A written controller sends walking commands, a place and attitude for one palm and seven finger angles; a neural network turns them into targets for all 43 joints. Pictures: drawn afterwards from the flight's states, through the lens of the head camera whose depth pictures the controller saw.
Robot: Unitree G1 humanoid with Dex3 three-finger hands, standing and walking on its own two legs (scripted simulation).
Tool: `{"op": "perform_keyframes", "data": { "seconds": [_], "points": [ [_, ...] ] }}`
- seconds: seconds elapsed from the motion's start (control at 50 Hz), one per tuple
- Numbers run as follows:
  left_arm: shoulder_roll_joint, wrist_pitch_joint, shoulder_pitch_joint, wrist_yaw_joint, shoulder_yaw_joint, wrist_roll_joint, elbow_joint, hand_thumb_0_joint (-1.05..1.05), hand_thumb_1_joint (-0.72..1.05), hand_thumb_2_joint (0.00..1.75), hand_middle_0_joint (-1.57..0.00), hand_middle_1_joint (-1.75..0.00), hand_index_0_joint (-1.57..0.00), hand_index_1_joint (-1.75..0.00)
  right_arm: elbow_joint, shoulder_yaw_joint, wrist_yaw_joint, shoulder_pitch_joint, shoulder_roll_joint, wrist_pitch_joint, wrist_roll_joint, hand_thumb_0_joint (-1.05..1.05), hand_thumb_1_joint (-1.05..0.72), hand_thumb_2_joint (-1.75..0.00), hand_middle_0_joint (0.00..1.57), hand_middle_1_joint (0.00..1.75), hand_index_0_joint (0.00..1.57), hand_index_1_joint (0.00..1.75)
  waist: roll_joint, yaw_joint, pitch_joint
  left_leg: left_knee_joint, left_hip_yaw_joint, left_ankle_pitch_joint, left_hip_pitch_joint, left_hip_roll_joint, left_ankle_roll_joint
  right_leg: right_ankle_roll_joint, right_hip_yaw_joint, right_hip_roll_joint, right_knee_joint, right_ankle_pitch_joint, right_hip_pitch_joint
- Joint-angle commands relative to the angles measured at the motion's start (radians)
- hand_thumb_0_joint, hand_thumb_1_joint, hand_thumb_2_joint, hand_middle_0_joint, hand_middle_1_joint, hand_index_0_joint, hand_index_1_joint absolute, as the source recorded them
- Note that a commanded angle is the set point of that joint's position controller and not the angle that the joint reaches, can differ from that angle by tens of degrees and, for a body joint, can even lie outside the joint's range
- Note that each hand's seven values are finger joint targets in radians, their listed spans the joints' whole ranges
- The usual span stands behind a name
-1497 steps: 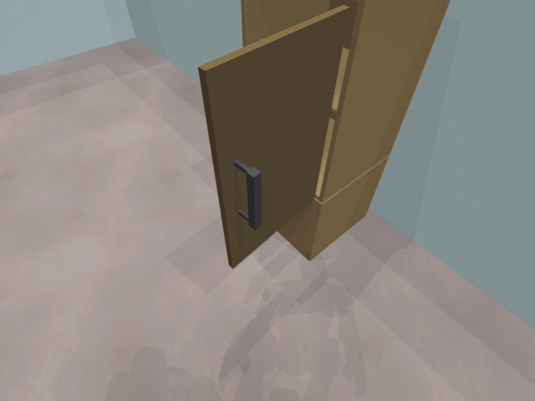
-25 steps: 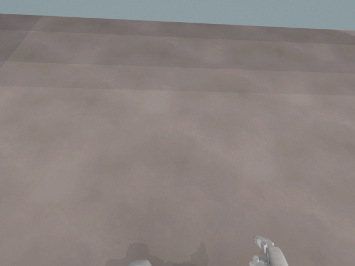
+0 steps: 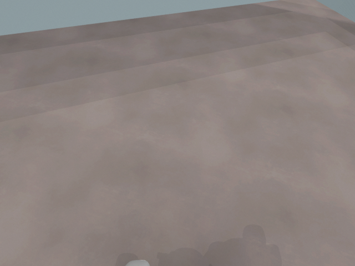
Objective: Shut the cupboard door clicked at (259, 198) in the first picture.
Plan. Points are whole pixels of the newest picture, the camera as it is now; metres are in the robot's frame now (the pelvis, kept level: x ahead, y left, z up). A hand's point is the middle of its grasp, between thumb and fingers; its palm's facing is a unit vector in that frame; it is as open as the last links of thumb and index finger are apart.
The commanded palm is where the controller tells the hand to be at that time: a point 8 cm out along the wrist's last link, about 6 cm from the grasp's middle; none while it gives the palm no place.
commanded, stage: turn to face it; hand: left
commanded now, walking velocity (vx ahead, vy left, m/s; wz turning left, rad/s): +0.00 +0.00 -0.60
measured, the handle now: out of the picture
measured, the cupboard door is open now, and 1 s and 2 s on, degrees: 63 63 63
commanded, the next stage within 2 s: none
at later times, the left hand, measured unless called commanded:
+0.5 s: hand (126, 237) +0.20 +0.15 -0.15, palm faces -0.34 -0.90 -0.26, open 7.4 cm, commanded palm none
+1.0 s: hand (122, 232) +0.22 +0.16 -0.17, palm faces -0.52 -0.83 -0.20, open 7.4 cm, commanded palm none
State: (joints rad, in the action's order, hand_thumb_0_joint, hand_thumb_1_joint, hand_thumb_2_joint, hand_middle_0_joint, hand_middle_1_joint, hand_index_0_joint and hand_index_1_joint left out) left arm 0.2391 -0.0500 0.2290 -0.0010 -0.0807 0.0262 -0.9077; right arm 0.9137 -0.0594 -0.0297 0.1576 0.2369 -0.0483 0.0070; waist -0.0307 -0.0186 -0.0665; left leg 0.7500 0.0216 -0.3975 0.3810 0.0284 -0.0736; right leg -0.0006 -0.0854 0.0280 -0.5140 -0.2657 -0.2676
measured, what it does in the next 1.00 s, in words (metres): steps on the spot, turning right: left foot, then right foot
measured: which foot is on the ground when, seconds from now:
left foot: up 0.00-0.02, down 0.04-0.44, up 0.46-0.78, down 0.80-1.00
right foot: down 0.00-0.04, up 0.06-0.44, down 0.46-0.80, up 0.82-1.00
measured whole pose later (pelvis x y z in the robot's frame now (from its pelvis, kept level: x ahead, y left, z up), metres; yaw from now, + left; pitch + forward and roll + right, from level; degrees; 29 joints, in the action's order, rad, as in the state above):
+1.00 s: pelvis +0.03 +0.03 +0.01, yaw -36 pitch +0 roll -3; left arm 0.28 -0.10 0.19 -0.04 -0.10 0.02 -0.90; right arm 0.86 -0.01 -0.03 0.19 0.19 -0.01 0.03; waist -0.03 -0.03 -0.09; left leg 0.51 0.14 -0.27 0.24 0.10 0.02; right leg -0.06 0.02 0.00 -1.11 -0.46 -0.47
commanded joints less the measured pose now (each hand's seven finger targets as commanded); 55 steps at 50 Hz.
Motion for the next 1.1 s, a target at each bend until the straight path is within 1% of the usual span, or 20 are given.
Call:
{"op": "perform_keyframes", "data": {
  "seconds": [0.0, 0.02, 0.04, 0.14, 0.32, 0.38, 0.4, 0.42, 0.44, 0.46, 0.48, 0.54, 0.68, 0.74, 0.76, 0.78, 0.8, 0.84, 0.92, 1.08],
  "points": [
    [0.131, 0.006, -0.047, 0.003, -0.034, -0.018, 0.105, 0.0, 0.9, 0.9, -0.2, -0.3, -0.2, -0.3, -0.055, -0.011, -0.009, 0.124, 0.154, 0.06, 0.007, 0.0, -0.9, -0.9, 0.2, 0.3, 0.2, 0.3, 0.079, 0.053, 0.144, -0.435, -0.137, 0.245, -0.306, 0.141, 0.053, 0.042, -0.126, -0.071, -0.091, 0.161, -0.131],
    [0.083, 0.004, -0.032, -0.009, -0.02, -0.022, 0.129, 0.0, 0.9, 0.9, -0.2, -0.3, -0.2, -0.3, -0.065, -0.029, -0.011, 0.141, 0.252, 0.061, 0.02, 0.0, -0.9, -0.9, 0.2, 0.3, 0.2, 0.3, 0.353, 0.049, 0.141, -0.475, -0.373, 0.403, -0.355, 0.388, 0.175, -0.017, 0.023, 0.039, -0.315, -0.287, -0.278],
    [0.117, 0.004, -0.063, -0.01, -0.018, -0.01, 0.143, 0.0, 0.9, 0.9, -0.2, -0.3, -0.2, -0.3, -0.077, -0.026, -0.012, 0.153, 0.258, 0.056, 0.023, 0.0, -0.9, -0.9, 0.2, 0.3, 0.2, 0.3, 0.291, 0.064, 0.124, -0.456, -0.407, 0.454, -0.286, 0.467, 0.25, -0.025, 0.03, 0.001, -0.499, -0.382, -0.271],
    [0.089, -0.015, -0.085, -0.038, -0.02, -0.01, 0.115, 0.0, 0.9, 0.9, -0.2, -0.3, -0.2, -0.3, -0.099, -0.003, -0.017, 0.049, 0.182, 0.057, 0.024, 0.0, -0.9, -0.9, 0.2, 0.3, 0.2, 0.3, 0.2, 0.01, 0.077, -0.408, -0.078, 0.626, -0.252, 0.304, 0.207, -0.061, 0.089, -0.058, -0.618, -0.207, -0.256],
    [0.066, -0.009, -0.17, -0.041, -0.005, -0.008, 0.154, 0.0, 0.9, 0.9, -0.2, -0.3, -0.2, -0.3, -0.053, -0.034, 0.001, 0.13, 0.214, 0.048, 0.025, 0.0, -0.9, -0.9, 0.2, 0.3, 0.2, 0.3, 0.25, 0.064, 0.109, -0.343, 0.041, 0.631, -0.308, 0.342, 0.196, -0.038, 0.178, -0.042, -0.256, -0.188, -0.117],
    [0.088, 0.0, -0.1, -0.035, -0.011, -0.007, 0.138, 0.0, 0.9, 0.9, -0.2, -0.3, -0.2, -0.3, -0.053, -0.041, 0.006, 0.108, 0.217, 0.044, 0.019, 0.0, -0.9, -0.9, 0.2, 0.3, 0.2, 0.3, 0.217, 0.024, 0.116, -0.24, 0.089, 0.547, -0.226, 0.325, 0.134, -0.011, 0.193, -0.029, -0.005, -0.007, 0.058],
    [0.13, 0.009, -0.021, -0.03, -0.021, -0.004, 0.115, 0.0, 0.9, 0.9, -0.2, -0.3, -0.2, -0.3, -0.063, -0.042, 0.01, 0.093, 0.206, 0.043, 0.011, 0.0, -0.9, -0.9, 0.2, 0.3, 0.2, 0.3, 0.13, -0.016, 0.144, -0.121, 0.129, 0.426, -0.136, 0.283, 0.083, 0.012, 0.131, -0.077, 0.124, 0.122, 0.201],
    [0.236, 0.024, 0.04, -0.018, -0.039, 0.006, 0.096, 0.0, 0.9, 0.9, -0.2, -0.3, -0.2, -0.3, -0.1, -0.025, 0.016, 0.069, 0.122, 0.04, 0.003, 0.0, -0.9, -0.9, 0.2, 0.3, 0.2, 0.3, -0.191, -0.048, 0.157, 0.088, 0.208, -0.024, 0.116, 0.144, 0.012, 0.096, -0.16, -0.321, 0.192, 0.41, 0.374],
    [0.285, 0.022, 0.079, -0.007, -0.045, -0.005, 0.083, 0.0, 0.9, 0.9, -0.2, -0.3, -0.2, -0.3, -0.136, -0.012, 0.01, 0.02, 0.108, 0.027, 0.008, 0.0, -0.9, -0.9, 0.2, 0.3, 0.2, 0.3, -0.245, -0.071, 0.129, 0.292, 0.117, -0.26, 0.222, 0.069, -0.007, 0.191, -0.275, -0.439, 0.163, 0.675, 0.304],
    [0.273, 0.021, 0.074, 0.006, -0.051, -0.007, 0.087, 0.0, 0.9, 0.9, -0.2, -0.3, -0.2, -0.3, -0.139, -0.009, -0.001, -0.012, 0.107, 0.018, 0.007, 0.0, -0.9, -0.9, 0.2, 0.3, 0.2, 0.3, -0.181, -0.064, 0.12, 0.388, 0.015, -0.221, 0.276, 0.076, -0.001, 0.228, -0.263, -0.409, 0.15, 0.668, 0.29],
    [0.253, 0.024, 0.027, 0.013, -0.05, -0.007, 0.091, 0.0, 0.9, 0.9, -0.2, -0.3, -0.2, -0.3, -0.129, -0.009, -0.007, -0.013, 0.108, 0.021, 0.007, 0.0, -0.9, -0.9, 0.2, 0.3, 0.2, 0.3, -0.259, -0.04, 0.11, 0.434, -0.018, -0.183, 0.318, 0.083, -0.007, 0.226, -0.276, -0.374, 0.149, 0.625, 0.285],
    [0.182, 0.025, -0.078, 0.013, -0.029, -0.009, 0.119, 0.0, 0.9, 0.9, -0.2, -0.3, -0.2, -0.3, -0.086, -0.012, 0.004, 0.023, 0.112, 0.019, 0.008, 0.0, -0.9, -0.9, 0.2, 0.3, 0.2, 0.3, -0.126, 0.017, 0.119, 0.388, -0.014, -0.02, 0.206, 0.089, -0.024, 0.179, -0.116, -0.268, 0.126, 0.549, 0.2],
    [0.204, 0.022, -0.048, 0.004, -0.04, 0.003, 0.108, 0.0, 0.9, 0.9, -0.2, -0.3, -0.2, -0.3, -0.114, -0.01, 0.006, -0.001, 0.086, 0.027, 0.002, 0.0, -0.9, -0.9, 0.2, 0.3, 0.2, 0.3, -0.119, 0.007, 0.1, 0.051, 0.009, -0.034, 0.053, 0.019, -0.014, 0.194, -0.231, -0.248, 0.129, 0.384, 0.086],
    [0.192, 0.014, -0.082, 0.003, -0.041, -0.005, 0.103, 0.0, 0.9, 0.9, -0.2, -0.3, -0.2, -0.3, -0.09, -0.01, -0.003, 0.096, 0.091, 0.041, -0.004, 0.0, -0.9, -0.9, 0.2, 0.3, 0.2, 0.3, -0.119, 0.058, 0.133, -0.23, 0.016, 0.139, -0.14, -0.004, -0.002, 0.123, -0.239, -0.198, 0.035, 0.367, 0.018],
    [0.159, 0.009, -0.087, 0.001, -0.035, -0.014, 0.113, 0.0, 0.9, 0.9, -0.2, -0.3, -0.2, -0.3, -0.075, -0.013, -0.007, 0.14, 0.13, 0.053, 0.0, 0.0, -0.9, -0.9, 0.2, 0.3, 0.2, 0.3, -0.034, 0.072, 0.156, -0.37, -0.027, 0.21, -0.273, 0.055, 0.016, 0.071, -0.185, -0.131, -0.038, 0.265, -0.069],
    [0.091, 0.002, -0.037, -0.007, -0.023, -0.024, 0.128, 0.0, 0.9, 0.9, -0.2, -0.3, -0.2, -0.3, -0.081, -0.028, -0.01, 0.151, 0.232, 0.061, 0.017, 0.0, -0.9, -0.9, 0.2, 0.3, 0.2, 0.3, 0.26, 0.06, 0.17, -0.439, -0.287, 0.31, -0.39, 0.302, 0.109, 0.004, -0.059, 0.021, -0.227, -0.107, -0.257],
    [0.095, 0.004, -0.044, -0.013, -0.02, -0.017, 0.147, 0.0, 0.9, 0.9, -0.2, -0.3, -0.2, -0.3, -0.098, -0.034, -0.012, 0.169, 0.28, 0.053, 0.02, 0.0, -0.9, -0.9, 0.2, 0.3, 0.2, 0.3, 0.328, 0.072, 0.151, -0.461, -0.391, 0.381, -0.324, 0.473, 0.224, -0.023, 0.05, 0.023, -0.459, -0.392, -0.288],
    [0.123, -0.003, -0.074, -0.02, -0.03, -0.002, 0.125, 0.0, 0.9, 0.9, -0.2, -0.3, -0.2, -0.3, -0.111, -0.018, -0.019, 0.103, 0.228, 0.059, 0.023, 0.0, -0.9, -0.9, 0.2, 0.3, 0.2, 0.3, 0.262, 0.046, 0.094, -0.457, -0.314, 0.431, -0.223, 0.42, 0.226, -0.037, 0.016, -0.033, -0.669, -0.318, -0.305],
    [0.084, -0.016, -0.059, -0.04, -0.028, -0.009, 0.099, 0.0, 0.9, 0.9, -0.2, -0.3, -0.2, -0.3, -0.114, -0.007, -0.017, 0.062, 0.171, 0.056, 0.023, 0.0, -0.9, -0.9, 0.2, 0.3, 0.2, 0.3, 0.19, 0.021, 0.086, -0.418, -0.053, 0.545, -0.271, 0.304, 0.194, -0.064, 0.08, -0.059, -0.642, -0.183, -0.281],
    [0.06, -0.012, -0.132, -0.044, -0.012, -0.006, 0.129, 0.0, 0.9, 0.9, -0.2, -0.3, -0.2, -0.3, -0.067, -0.032, 0.0, 0.114, 0.197, 0.048, 0.023, 0.0, -0.9, -0.9, 0.2, 0.3, 0.2, 0.3, 0.242, 0.06, 0.09, -0.377, 0.053, 0.537, -0.279, 0.347, 0.198, -0.047, 0.171, -0.055, -0.326, -0.183, -0.153]
  ]
}}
